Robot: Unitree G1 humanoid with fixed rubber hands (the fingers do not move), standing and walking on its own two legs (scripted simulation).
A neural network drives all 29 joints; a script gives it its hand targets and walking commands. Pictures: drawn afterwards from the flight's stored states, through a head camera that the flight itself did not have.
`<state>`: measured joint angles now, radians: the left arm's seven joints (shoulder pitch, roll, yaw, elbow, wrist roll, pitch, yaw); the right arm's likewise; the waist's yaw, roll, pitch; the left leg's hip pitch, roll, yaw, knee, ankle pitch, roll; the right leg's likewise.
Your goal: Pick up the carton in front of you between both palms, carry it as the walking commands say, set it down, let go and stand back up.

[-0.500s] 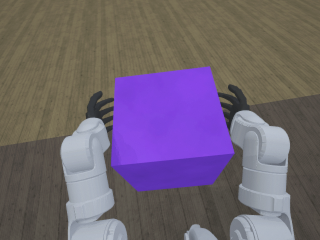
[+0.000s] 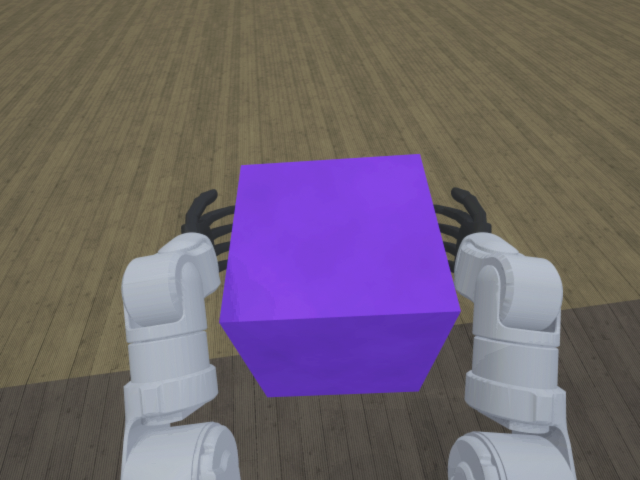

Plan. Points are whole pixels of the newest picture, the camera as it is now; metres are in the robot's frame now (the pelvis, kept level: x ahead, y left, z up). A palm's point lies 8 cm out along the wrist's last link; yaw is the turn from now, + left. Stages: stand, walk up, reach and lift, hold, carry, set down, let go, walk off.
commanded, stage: carry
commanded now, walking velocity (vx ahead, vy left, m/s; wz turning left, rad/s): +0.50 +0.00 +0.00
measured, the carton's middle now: (336, 286) +0.36 -0.02 +0.08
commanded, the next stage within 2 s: none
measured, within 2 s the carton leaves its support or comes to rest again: neither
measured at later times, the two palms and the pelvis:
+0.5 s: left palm (213, 97) +0.63 +0.15 +0.21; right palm (403, 74) +0.67 -0.15 +0.21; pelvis +0.31 -0.04 +0.07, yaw +1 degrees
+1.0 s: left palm out of the picture +0.99 +0.10 +0.27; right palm out of the picture +0.97 -0.20 +0.28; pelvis +0.63 -0.02 +0.11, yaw -1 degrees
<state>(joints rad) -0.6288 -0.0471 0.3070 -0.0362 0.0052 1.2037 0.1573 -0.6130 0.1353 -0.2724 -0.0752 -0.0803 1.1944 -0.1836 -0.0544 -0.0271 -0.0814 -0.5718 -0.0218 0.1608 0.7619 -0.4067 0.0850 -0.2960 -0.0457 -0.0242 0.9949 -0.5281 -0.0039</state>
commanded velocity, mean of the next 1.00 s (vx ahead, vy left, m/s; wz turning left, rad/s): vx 0.50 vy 0.00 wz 0.00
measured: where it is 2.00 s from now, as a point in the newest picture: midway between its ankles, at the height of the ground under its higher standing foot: (323, 219)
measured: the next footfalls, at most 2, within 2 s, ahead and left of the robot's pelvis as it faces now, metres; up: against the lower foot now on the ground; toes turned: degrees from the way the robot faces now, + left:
right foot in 0.30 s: +0.35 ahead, -0.12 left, +0.03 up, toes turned -6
left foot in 0.68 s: +0.61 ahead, +0.08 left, +0.08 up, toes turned +6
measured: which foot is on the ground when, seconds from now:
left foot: down 0.00-0.32, up 0.34-0.66, down 0.68-1.00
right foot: up 0.00-0.28, down 0.30-0.70, up 0.72-1.00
